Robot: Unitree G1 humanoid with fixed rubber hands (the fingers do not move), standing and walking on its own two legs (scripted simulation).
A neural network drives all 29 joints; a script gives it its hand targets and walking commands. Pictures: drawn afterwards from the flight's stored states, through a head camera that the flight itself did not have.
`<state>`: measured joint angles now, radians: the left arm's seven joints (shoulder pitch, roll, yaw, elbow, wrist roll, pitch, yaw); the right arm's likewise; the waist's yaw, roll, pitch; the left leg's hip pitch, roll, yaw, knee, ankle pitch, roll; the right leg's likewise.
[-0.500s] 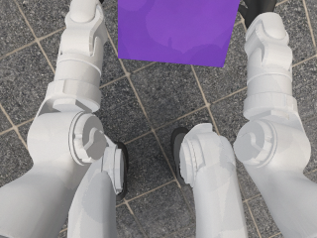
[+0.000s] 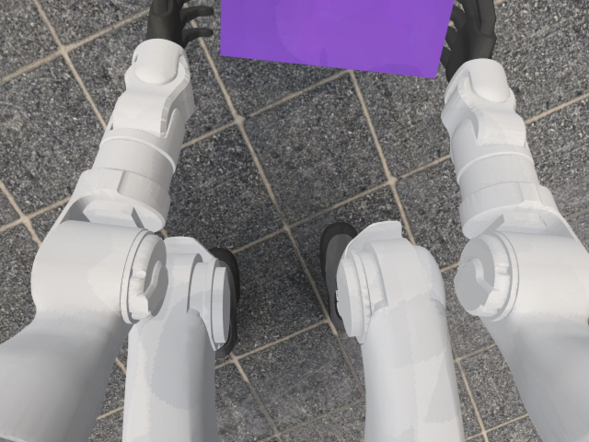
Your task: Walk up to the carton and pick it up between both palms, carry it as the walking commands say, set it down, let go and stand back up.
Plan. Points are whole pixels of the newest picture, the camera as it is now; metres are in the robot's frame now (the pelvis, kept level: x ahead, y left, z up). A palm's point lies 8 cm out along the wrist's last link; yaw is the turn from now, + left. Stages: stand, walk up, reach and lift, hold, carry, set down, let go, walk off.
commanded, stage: set down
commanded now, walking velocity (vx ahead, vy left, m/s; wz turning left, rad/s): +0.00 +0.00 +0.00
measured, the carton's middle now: out of the picture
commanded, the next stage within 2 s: let go in 1.66 s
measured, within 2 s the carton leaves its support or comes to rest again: rests again in 0.06 s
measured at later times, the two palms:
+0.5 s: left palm (133, 2) +0.54 +0.10 -0.15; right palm (521, 43) +0.48 -0.27 -0.15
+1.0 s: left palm out of the picture +0.55 +0.10 +0.00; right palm out of the picture +0.48 -0.28 +0.00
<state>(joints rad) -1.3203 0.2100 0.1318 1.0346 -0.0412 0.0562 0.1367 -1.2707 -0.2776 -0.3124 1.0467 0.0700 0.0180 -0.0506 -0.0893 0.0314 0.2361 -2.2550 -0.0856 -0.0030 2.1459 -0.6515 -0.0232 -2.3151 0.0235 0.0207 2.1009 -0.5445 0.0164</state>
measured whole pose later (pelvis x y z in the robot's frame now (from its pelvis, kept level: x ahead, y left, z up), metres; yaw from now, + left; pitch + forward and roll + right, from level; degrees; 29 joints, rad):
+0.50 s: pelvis -0.02 +0.00 +0.00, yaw +0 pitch +38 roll +1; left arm -1.39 0.34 0.05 1.02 -0.18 0.11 0.13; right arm -1.32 -0.37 -0.22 1.04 0.22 0.05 -0.07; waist -0.10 0.02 0.29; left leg -2.20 -0.08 -0.01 2.15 -0.61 -0.04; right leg -2.26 0.03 0.01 2.11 -0.50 0.00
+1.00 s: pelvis +0.00 -0.01 +0.11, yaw +0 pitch +46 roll +2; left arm -1.23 0.28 0.17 0.89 -0.05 0.20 0.10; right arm -1.12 -0.30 -0.32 0.85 0.10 0.16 -0.02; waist -0.10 0.03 -0.01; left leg -2.01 -0.06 -0.02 1.76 -0.56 -0.03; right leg -2.07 0.03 0.03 1.73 -0.46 0.00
